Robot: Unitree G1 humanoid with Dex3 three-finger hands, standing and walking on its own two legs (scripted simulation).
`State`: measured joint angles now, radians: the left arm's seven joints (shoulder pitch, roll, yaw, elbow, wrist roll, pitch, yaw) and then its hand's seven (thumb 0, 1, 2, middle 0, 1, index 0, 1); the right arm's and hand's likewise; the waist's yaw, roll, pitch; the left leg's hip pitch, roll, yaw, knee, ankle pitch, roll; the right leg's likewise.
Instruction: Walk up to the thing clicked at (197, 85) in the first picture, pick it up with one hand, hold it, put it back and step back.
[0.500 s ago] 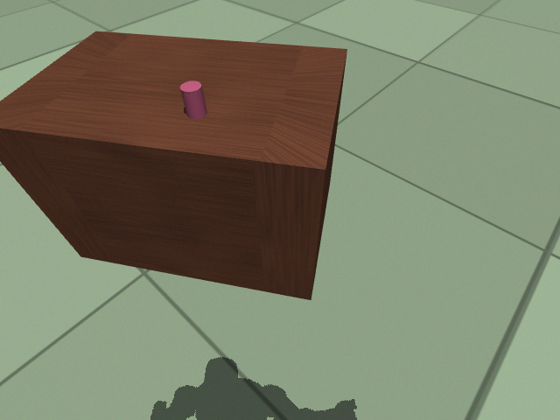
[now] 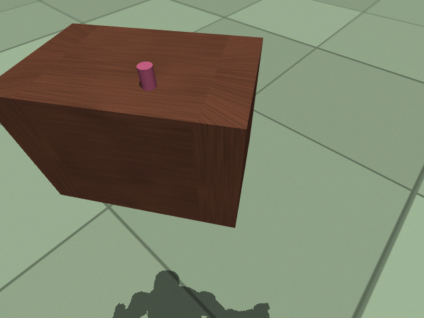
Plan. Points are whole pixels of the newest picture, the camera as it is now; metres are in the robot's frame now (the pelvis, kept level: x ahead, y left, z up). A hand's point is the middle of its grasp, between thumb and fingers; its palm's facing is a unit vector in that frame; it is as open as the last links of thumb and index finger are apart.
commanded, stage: stand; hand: left
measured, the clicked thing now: (147, 76) +0.90 +0.26 -0.04
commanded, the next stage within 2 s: walk up in 0.62 s
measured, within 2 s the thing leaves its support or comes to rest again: neither
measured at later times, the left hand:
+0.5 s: hand out of the picture +0.08 +0.25 -0.16, palm faces -0.03 -0.94 -0.34, open 7.4 cm
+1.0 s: hand out of the picture +0.09 +0.41 -0.17, palm faces -0.09 -0.88 -0.46, open 7.4 cm
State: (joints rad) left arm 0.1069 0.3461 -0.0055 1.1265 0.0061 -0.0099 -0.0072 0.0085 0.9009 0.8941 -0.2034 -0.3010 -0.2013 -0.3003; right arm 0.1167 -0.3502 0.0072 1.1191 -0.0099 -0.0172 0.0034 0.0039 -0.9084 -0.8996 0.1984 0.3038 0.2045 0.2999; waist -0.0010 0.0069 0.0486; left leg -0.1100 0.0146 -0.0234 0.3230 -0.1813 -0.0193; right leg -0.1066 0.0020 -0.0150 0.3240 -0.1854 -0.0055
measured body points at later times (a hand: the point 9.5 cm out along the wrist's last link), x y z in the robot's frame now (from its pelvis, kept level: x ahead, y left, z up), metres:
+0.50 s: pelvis +0.00 +0.00 +0.00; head +0.02 +0.00 +0.45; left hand +0.08 +0.30 -0.13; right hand +0.08 -0.30 -0.13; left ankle +0.00 +0.13 -0.75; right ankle +0.00 -0.11 -0.75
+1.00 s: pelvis +0.07 +0.10 -0.03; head +0.09 +0.10 +0.42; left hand +0.09 +0.45 -0.14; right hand +0.13 -0.25 -0.13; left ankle +0.14 +0.23 -0.75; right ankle +0.00 -0.09 -0.72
